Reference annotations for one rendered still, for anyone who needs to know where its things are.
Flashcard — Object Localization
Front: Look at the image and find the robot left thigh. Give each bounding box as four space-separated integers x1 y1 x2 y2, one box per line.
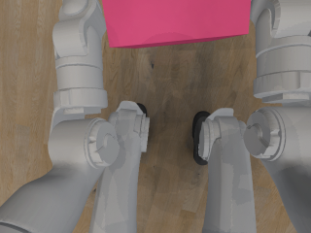
88 108 150 233

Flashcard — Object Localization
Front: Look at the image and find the left robot forearm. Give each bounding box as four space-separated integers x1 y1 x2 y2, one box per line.
49 0 108 138

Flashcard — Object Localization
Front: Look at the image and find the robot right upper arm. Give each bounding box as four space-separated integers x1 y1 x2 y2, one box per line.
243 106 311 233

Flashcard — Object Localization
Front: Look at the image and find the right robot forearm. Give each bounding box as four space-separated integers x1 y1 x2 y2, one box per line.
250 0 311 107

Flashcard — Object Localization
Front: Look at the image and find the carton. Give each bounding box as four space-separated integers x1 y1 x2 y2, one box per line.
102 0 251 49

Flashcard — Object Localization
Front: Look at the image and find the robot right foot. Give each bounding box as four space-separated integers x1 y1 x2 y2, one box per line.
192 111 210 165

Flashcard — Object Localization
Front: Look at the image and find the robot left upper arm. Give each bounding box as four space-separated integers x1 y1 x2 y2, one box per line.
0 117 120 233

